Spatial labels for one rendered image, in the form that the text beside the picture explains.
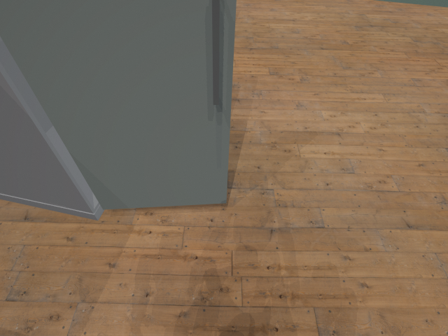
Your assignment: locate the fridge door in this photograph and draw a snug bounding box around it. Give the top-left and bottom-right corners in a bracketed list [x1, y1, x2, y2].
[0, 0, 237, 210]

